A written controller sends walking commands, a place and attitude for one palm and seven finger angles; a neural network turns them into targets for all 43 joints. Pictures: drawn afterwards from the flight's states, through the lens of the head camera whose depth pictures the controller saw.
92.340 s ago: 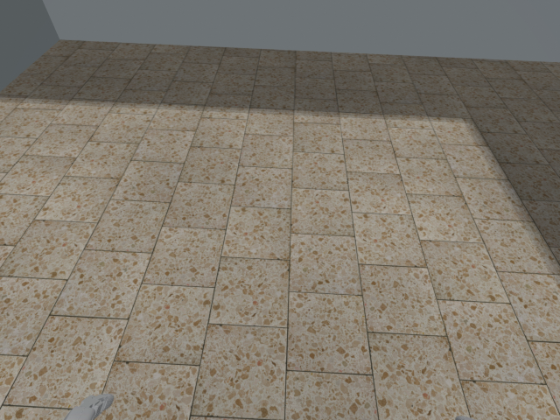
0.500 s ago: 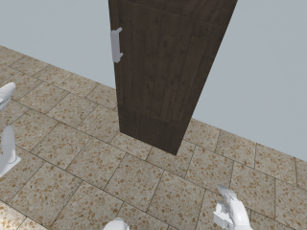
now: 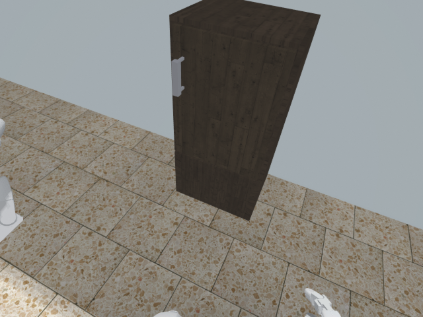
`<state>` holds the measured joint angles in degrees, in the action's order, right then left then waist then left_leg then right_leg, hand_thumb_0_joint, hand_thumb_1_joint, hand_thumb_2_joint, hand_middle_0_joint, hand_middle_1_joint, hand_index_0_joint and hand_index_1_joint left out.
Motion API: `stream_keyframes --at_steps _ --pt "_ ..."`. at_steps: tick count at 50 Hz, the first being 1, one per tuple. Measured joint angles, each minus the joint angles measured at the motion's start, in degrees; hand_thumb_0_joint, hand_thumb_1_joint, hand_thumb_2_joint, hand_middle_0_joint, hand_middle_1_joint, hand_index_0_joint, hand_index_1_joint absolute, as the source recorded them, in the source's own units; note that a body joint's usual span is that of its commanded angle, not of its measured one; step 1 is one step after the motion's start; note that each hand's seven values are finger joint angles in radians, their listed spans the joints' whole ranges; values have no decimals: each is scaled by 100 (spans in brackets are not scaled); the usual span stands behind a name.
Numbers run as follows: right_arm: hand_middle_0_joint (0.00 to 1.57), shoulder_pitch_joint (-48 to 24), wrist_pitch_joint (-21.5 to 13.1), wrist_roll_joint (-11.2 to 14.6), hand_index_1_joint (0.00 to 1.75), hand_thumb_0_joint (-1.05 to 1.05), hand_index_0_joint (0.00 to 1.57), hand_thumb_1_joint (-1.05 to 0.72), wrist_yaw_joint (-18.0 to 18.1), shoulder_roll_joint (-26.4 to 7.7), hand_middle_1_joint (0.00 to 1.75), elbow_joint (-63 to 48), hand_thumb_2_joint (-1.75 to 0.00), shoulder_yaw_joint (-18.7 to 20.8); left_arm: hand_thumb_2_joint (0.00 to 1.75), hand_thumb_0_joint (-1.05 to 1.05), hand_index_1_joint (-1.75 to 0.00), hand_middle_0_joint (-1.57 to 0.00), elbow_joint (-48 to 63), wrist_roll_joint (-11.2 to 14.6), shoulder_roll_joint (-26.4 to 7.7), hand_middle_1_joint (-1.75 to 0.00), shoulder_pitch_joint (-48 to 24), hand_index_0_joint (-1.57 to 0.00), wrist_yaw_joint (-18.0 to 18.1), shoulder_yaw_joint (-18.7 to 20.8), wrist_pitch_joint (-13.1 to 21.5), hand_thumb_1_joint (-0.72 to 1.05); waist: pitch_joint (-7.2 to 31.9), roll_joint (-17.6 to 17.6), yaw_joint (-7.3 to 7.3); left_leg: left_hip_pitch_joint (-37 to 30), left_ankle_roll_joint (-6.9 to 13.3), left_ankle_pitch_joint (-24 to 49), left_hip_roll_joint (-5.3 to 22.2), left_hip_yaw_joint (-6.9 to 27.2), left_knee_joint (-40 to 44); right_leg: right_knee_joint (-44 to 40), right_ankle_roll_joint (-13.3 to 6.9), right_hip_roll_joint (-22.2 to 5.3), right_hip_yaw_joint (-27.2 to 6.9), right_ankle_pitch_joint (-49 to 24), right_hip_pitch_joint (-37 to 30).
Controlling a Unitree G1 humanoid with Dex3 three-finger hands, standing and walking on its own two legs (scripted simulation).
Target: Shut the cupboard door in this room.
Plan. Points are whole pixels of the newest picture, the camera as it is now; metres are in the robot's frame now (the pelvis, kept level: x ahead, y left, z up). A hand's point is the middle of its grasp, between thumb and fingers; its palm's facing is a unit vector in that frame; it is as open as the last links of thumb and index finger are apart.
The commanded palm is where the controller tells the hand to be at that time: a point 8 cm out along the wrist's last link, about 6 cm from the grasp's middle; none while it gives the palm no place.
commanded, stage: stop stepping back and stand still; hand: left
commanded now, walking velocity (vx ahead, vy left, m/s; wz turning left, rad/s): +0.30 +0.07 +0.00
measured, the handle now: (179, 76) +0.93 +0.18 +0.02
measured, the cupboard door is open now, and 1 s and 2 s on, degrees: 0 0 0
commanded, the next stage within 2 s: let the arm hang, fingers relaxed in 1.08 s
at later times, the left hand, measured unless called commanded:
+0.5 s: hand out of the picture +0.22 +0.31 +0.19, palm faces +0.46 -0.74 -0.49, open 7.4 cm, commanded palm +0.16 +0.35 +0.18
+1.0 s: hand (5, 176) +0.26 +0.34 +0.17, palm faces +0.43 -0.77 -0.47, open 7.4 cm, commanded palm +0.20 +0.37 +0.18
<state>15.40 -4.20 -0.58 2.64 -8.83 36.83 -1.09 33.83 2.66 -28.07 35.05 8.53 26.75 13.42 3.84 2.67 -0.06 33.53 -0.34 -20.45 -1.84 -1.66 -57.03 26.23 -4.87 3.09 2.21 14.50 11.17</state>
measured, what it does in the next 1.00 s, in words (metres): steps on the spot: left foot, then right foot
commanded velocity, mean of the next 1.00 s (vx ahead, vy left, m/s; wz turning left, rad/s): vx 0.03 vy -0.05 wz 0.00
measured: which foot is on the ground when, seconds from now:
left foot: up 0.00-0.22, down 0.24-1.00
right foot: down 0.00-0.24, up 0.26-0.44, down 0.46-1.00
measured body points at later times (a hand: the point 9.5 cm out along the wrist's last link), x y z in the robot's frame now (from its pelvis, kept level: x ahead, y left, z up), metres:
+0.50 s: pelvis +0.02 +0.05 -0.01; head +0.02 +0.06 +0.44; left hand +0.18 +0.35 +0.22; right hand +0.18 -0.16 -0.09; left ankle +0.03 +0.19 -0.74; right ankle +0.06 -0.04 -0.74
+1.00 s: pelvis +0.06 +0.07 +0.00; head +0.07 +0.08 +0.45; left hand +0.23 +0.38 +0.20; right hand +0.23 -0.15 -0.08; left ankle +0.05 +0.17 -0.74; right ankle +0.05 -0.04 -0.74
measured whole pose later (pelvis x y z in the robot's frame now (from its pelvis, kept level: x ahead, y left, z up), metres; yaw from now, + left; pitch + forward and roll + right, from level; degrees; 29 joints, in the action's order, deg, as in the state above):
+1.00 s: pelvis +0.06 +0.07 +0.00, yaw +0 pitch +1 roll -1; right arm 11.1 -4.3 0.7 3.1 -10.1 33.8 -1.1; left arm 27.6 2.7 -25.0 31.6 9.5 25.5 12.3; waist 0.7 -0.1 -1.3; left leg 14.5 1.1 -16.7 1.8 -4.0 -30.1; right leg 26.2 -0.8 1.1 3.0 14.2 13.1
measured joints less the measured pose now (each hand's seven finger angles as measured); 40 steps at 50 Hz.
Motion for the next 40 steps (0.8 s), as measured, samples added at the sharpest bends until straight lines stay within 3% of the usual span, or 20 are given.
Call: stream_keyframes --at_steps 2,4,8,11,14,17,19,23,25,28,31,35,38,40 --pt "20 163 107 33 30 1 20 -90 18 -90 30 82 -90 20 90 1 -31 -22 -356 21 104 -30 -27 -22 47 71 69 89 245 -45 89 129 0 108 154 21 -538 -56 40 -77 -26 132 -5" --pt "20 285 137 59 30 1 20 -90 77 -218 30 147 -90 59 90 1 -31 -22 -874 27 331 -30 -267 -22 89 23 10 89 393 -123 148 59 26 195 358 36 -447 -94 68 -185 14 203 -6" --pt "20 335 66 47 30 1 20 -90 243 -467 30 273 -90 164 90 1 -30 -21 -1622 -40 834 -30 -1006 -21 214 -357 -303 89 253 -194 173 -593 132 152 662 -82 819 82 253 -449 164 179 -10" --pt "20 281 -31 14 30 1 20 -90 340 -585 30 261 -90 210 90 1 -30 -21 -1383 -54 1061 -30 -1141 -21 248 -689 -487 89 55 -199 107 -1386 172 122 731 -191 2032 531 401 -562 269 471 96" --pt "20 -32 -102 6 30 1 20 -90 366 -392 30 141 -90 218 90 1 -30 -21 -771 -20 851 -30 -982 -21 233 -623 -462 89 -299 75 -36 -1514 -92 471 640 -267 2124 1565 438 -579 34 1082 527" --pt "20 -214 -206 -25 30 1 20 -90 253 17 30 -12 -90 101 90 2 -30 -21 -344 5 369 -30 -755 -21 181 -256 -367 89 -512 325 -145 -1675 -136 469 668 -354 2268 2378 470 -366 -8 1327 986" --pt "20 -223 -274 -22 30 1 20 -90 132 171 30 -111 -90 2 90 2 -30 -21 -95 29 148 -30 -622 -21 160 -37 -318 89 -567 296 -156 -1773 -157 525 756 -346 2424 2092 497 -280 159 1062 1042" --pt "20 -161 -283 23 30 1 20 -90 -42 217 30 -299 -90 -134 90 1 -30 -21 135 48 -66 -30 -321 -21 152 232 -162 89 -520 58 -77 -1775 -237 346 886 -408 2242 703 499 -218 373 209 656" --pt "20 -183 -210 45 30 1 20 -90 -71 124 30 -267 -90 -136 90 1 -30 -21 -58 19 12 -30 -295 -21 121 169 -118 89 -480 -189 -60 -1717 -225 143 958 -376 1987 628 259 -149 409 -123 602" --pt "20 -194 -41 89 30 1 20 -90 -68 -67 30 -107 -90 -62 90 1 -30 -21 -508 4 267 -30 -342 -21 104 -91 -213 89 -320 -446 -21 -1528 -93 -327 750 -134 1521 649 170 -150 415 39 612" --pt "20 -206 104 108 30 1 20 -90 -15 -210 30 28 -90 4 90 1 -30 -21 -876 -26 512 -30 -340 -21 139 -267 -338 89 -279 -421 28 -1384 -17 -508 493 -91 1149 504 219 -222 337 11 549" --pt "20 -154 98 76 30 1 20 -90 126 -339 30 36 -90 50 90 1 -30 -21 -841 -34 657 -30 -393 -21 176 -380 -434 89 -423 -256 11 -1724 99 317 399 -106 2263 586 314 -270 402 108 459" --pt "20 -145 44 53 30 1 20 -90 197 -272 30 59 -90 80 90 1 -30 -21 -606 -43 653 -30 -496 -21 191 -412 -424 89 -485 65 116 -1888 175 319 290 -228 2366 641 408 -360 251 187 391" --pt "20 -118 -60 17 30 1 20 -90 206 -223 30 -2 -90 72 90 1 -30 -21 -426 -82 586 -30 -537 -21 178 -376 -371 89 -433 155 90 -1936 179 312 255 -235 2481 607 461 -348 146 213 334"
